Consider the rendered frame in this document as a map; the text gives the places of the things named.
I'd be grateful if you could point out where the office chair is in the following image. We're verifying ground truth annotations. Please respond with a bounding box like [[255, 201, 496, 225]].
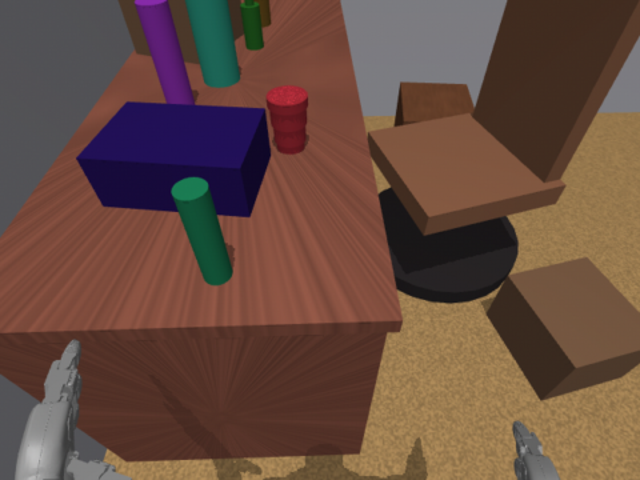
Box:
[[367, 0, 640, 303]]

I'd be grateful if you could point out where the left robot hand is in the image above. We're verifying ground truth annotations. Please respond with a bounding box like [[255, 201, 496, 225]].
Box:
[[15, 339, 132, 480]]

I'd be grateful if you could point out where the right robot hand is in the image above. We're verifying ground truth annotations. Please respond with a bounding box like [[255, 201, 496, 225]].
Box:
[[513, 421, 560, 480]]

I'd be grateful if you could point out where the desk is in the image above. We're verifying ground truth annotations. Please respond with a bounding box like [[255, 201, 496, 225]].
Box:
[[0, 0, 403, 462]]

